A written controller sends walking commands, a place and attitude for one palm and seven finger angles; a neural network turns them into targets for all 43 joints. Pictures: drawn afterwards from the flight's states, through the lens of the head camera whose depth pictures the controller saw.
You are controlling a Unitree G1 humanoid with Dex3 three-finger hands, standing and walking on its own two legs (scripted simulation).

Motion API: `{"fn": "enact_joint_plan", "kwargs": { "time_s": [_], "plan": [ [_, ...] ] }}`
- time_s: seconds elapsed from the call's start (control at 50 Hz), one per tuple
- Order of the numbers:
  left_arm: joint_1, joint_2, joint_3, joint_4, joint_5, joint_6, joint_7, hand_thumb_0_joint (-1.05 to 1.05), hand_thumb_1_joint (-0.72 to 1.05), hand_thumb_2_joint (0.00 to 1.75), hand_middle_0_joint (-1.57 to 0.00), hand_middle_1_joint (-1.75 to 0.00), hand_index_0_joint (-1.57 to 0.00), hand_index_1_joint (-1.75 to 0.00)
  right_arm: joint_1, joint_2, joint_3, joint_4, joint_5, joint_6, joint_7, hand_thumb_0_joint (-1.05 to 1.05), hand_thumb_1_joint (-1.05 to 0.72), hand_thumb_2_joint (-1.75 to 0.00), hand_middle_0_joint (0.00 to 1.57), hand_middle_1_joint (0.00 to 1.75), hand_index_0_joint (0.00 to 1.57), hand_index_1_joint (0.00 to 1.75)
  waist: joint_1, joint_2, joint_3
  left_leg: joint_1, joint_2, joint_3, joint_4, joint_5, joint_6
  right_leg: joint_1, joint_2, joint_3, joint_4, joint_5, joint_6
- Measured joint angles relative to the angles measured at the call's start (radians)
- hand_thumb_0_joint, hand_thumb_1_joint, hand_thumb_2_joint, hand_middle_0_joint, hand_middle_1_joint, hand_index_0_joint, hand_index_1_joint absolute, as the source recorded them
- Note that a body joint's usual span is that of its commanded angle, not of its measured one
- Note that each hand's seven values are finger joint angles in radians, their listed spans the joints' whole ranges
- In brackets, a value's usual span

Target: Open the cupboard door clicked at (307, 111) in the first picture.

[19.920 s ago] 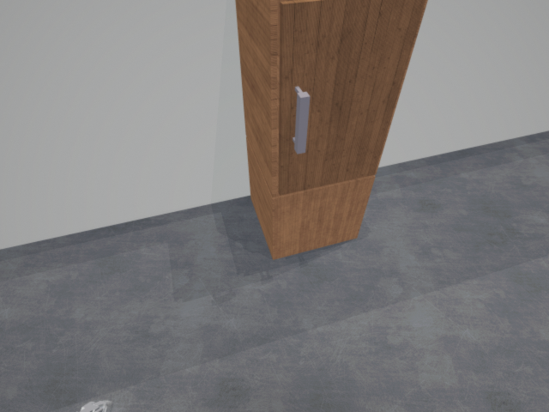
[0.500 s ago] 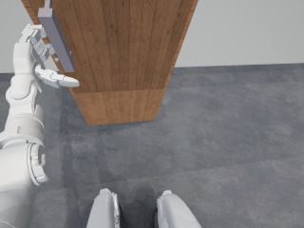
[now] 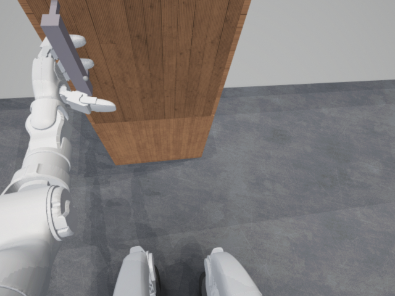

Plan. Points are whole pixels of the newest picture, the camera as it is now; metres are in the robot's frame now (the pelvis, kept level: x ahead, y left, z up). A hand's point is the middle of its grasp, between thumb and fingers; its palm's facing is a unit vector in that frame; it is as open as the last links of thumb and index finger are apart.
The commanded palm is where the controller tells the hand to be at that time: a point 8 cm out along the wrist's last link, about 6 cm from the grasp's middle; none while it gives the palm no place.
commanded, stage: slide the fingers in behind the handle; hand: left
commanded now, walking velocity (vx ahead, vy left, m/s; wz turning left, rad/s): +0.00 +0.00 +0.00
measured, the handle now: (72, 53) +0.58 +0.20 +0.07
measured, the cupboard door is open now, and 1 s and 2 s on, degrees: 0 1 41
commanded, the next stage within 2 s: close the thumb around the handle in 0.32 s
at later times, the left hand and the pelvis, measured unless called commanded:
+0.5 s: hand (85, 79) +0.52 +0.17 +0.06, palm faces +0.06 -1.00 -0.02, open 14.0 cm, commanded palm +0.50 +0.21 +0.06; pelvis +0.00 +0.00 +0.00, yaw +0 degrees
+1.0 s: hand (84, 80) +0.52 +0.17 +0.06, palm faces +0.07 -1.00 -0.02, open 6.3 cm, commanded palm +0.50 +0.20 +0.06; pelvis +0.00 +0.00 +0.00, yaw +1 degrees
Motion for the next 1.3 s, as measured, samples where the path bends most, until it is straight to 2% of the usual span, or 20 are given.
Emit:
{"fn": "enact_joint_plan", "kwargs": {
  "time_s": [0.52,0.68,1.02,1.12,1.3],
  "plan": [
    [0.017,-0.005,-0.012,0.003,-0.007,-0.017,-0.010,-0.01,-0.47,0.31,-0.30,-1.21,-0.29,-1.20,-0.007,-0.005,-0.004,0.004,0.005,0.002,-0.001,0.00,-0.91,-0.90,0.20,0.30,0.20,0.30,0.007,-0.002,-0.002,0.016,-0.002,-0.002,-0.007,-0.002,-0.003,0.016,0.001,-0.001,-0.006,-0.003,-0.003],
    [0.026,-0.013,-0.015,-0.008,-0.011,-0.016,-0.006,-0.01,-0.20,0.42,-0.32,-1.24,-0.30,-1.23,-0.007,-0.003,-0.006,0.005,0.004,0.004,0.000,0.00,-0.91,-0.90,0.20,0.30,0.20,0.30,0.010,0.000,-0.004,0.019,-0.003,-0.001,-0.007,-0.002,-0.002,0.019,0.000,0.001,-0.007,-0.002,-0.001],
    [0.003,-0.019,-0.040,0.015,-0.012,-0.030,0.020,0.00,0.67,0.80,-0.38,-1.33,-0.36,-1.32,-0.006,-0.003,-0.007,0.018,-0.001,-0.002,-0.001,0.00,-0.91,-0.90,0.20,0.30,0.20,0.30,0.013,0.002,-0.003,0.008,-0.010,-0.006,-0.003,0.002,0.000,0.011,-0.006,-0.004,-0.002,-0.002,0.001],
    [0.003,-0.023,-0.040,0.009,-0.010,-0.026,0.030,0.01,0.67,0.79,-0.36,-1.34,-0.34,-1.34,-0.005,-0.004,-0.009,0.021,-0.002,-0.002,0.000,0.00,-0.91,-0.90,0.20,0.30,0.20,0.30,0.013,0.003,-0.003,0.006,-0.010,-0.007,-0.004,0.004,0.000,0.010,-0.005,-0.004,-0.003,0.000,0.001],
    [0.009,-0.011,-0.018,0.011,-0.004,-0.026,0.008,0.01,0.68,0.78,-0.35,-1.35,-0.33,-1.35,-0.005,-0.006,-0.003,0.014,0.002,0.003,-0.003,0.00,-0.91,-0.90,0.20,0.30,0.20,0.30,0.008,0.001,-0.002,0.011,-0.006,-0.005,-0.006,0.003,-0.001,0.012,-0.001,-0.001,-0.006,0.001,-0.001]
  ]
}}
